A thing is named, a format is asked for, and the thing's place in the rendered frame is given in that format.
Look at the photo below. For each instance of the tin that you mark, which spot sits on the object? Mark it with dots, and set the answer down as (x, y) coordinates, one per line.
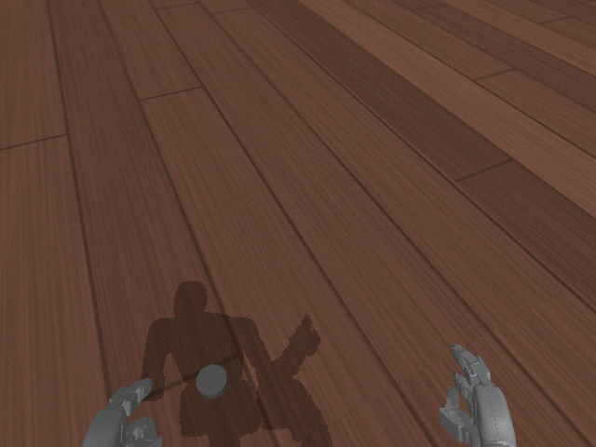
(212, 381)

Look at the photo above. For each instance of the left robot hand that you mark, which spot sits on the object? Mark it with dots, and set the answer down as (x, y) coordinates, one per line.
(109, 426)

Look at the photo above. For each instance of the right robot hand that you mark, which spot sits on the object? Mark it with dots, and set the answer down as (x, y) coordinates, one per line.
(486, 404)

